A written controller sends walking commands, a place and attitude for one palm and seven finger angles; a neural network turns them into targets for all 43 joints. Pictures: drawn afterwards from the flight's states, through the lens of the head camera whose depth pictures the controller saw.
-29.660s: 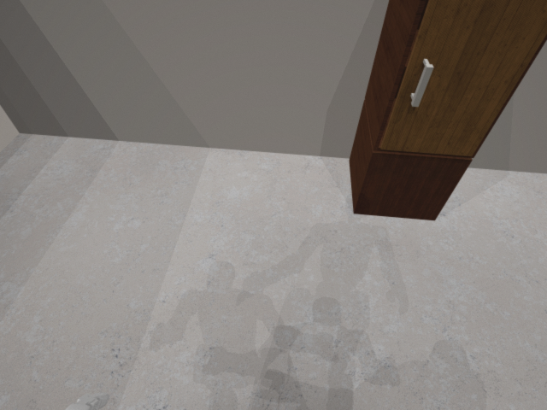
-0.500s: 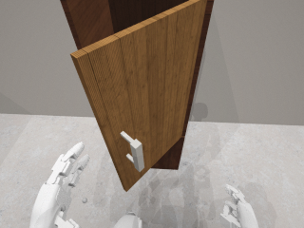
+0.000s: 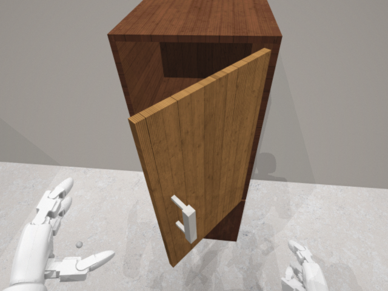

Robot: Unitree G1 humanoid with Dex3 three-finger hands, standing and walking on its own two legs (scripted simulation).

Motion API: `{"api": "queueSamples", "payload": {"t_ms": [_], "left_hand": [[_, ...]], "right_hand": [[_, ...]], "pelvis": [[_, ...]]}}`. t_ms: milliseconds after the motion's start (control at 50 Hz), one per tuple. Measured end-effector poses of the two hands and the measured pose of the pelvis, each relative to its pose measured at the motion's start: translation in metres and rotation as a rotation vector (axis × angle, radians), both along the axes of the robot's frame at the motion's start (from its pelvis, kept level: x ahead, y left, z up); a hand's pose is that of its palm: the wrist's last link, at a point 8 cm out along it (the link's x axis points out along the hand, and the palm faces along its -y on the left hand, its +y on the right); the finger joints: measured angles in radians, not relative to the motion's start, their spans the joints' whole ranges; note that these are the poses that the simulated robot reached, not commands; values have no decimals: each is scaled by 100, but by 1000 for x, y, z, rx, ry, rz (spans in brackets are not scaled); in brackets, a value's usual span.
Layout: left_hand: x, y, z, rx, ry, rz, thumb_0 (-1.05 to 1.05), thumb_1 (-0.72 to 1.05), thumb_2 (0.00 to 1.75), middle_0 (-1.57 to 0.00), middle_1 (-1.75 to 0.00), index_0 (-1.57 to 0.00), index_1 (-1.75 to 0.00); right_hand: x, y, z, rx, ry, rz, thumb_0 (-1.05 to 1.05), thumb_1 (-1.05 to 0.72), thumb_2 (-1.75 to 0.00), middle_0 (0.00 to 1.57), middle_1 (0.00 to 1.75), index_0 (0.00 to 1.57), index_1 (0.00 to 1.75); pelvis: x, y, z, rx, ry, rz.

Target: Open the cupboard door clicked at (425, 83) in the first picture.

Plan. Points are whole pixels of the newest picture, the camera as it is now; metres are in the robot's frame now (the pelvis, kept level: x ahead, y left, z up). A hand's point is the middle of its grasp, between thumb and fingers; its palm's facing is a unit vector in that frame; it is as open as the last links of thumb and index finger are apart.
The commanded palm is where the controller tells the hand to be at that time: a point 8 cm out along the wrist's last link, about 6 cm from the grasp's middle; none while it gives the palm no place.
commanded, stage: draw the hand back to the body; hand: left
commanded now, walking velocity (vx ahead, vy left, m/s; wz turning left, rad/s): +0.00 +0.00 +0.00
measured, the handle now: (183, 219) +0.29 +0.06 -0.03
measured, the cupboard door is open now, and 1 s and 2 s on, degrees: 50 50 50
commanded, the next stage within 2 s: step back with the hand held close in 0.74 s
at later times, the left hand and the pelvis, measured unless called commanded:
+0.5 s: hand (40, 190) +0.21 +0.26 +0.19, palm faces +0.46 -0.79 -0.40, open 7.9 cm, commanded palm +0.16 +0.29 +0.20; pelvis +0.02 +0.00 +0.02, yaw -1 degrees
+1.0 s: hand (49, 188) +0.21 +0.25 +0.19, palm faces +0.42 -0.78 -0.46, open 7.4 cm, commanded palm +0.15 +0.28 +0.20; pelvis +0.01 -0.02 +0.03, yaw +0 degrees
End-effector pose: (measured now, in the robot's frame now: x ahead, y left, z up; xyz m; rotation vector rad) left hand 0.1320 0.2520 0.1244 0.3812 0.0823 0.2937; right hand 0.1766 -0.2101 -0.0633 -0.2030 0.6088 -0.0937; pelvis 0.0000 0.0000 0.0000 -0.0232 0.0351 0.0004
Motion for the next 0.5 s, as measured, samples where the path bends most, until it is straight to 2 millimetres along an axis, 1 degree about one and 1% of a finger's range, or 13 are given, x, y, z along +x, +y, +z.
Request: {"api": "queueSamples", "payload": {"t_ms": [180,400,440,500], "left_hand": [[16,21,39,66,-104,47,0,28,64,-18,-30,-19,-30],[30,41,83,148,-240,107,0,66,80,-20,-30,-20,-30],[31,43,86,151,-255,116,0,72,83,-20,-30,-20,-30],[33,40,82,132,-240,116,1,79,85,-20,-30,-21,-30]], "right_hand": [[13,4,10,7,-1,24,2,-90,-90,20,30,20,30],[22,-5,15,-1,18,31,2,-90,-90,20,30,20,30],[22,-7,14,2,25,27,2,-90,-90,20,30,20,30],[20,-11,13,6,38,19,2,-90,-90,20,30,20,30]], "pelvis": [[11,3,14,12,-48,-9],[16,-1,22,20,-80,-16],[17,-2,23,21,-82,-18],[17,-3,24,23,-85,-21]]}}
